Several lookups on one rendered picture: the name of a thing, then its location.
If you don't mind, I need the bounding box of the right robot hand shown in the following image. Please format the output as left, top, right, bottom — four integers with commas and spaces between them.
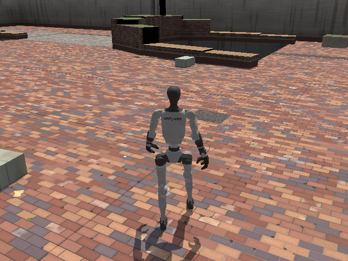
196, 155, 209, 170

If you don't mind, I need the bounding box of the left robot upper arm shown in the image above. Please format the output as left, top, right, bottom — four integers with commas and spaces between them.
148, 109, 163, 138

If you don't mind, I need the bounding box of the left robot forearm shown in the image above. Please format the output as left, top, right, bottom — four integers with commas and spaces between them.
146, 130, 154, 147

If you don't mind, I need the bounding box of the left robot hand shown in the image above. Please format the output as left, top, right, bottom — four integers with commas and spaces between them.
146, 144, 159, 153

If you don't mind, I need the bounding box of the robot left shin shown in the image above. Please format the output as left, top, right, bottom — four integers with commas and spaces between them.
158, 186, 166, 223

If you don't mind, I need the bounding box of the right robot forearm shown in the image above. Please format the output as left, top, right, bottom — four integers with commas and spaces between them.
195, 132, 207, 158

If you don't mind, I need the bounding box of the right robot thigh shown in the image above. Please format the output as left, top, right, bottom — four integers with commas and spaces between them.
181, 151, 192, 180

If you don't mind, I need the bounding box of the right robot upper arm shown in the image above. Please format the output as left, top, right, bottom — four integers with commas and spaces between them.
185, 109, 200, 140

